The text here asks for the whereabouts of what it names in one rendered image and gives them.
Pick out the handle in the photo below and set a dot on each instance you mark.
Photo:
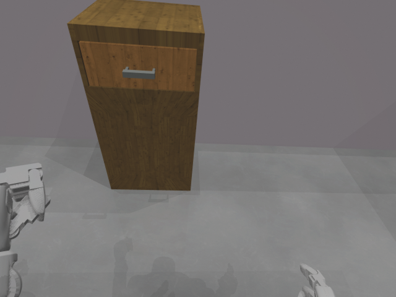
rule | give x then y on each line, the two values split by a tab
138	74

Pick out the robot left forearm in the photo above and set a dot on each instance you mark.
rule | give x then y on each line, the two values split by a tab
10	279

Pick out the cabinet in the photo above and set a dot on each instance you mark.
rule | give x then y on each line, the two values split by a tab
146	136

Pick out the drawer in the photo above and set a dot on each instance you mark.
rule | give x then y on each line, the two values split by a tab
175	68

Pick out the left robot hand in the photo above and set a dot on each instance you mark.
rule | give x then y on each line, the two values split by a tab
23	183

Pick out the right robot hand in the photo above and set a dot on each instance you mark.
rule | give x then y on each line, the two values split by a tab
317	282

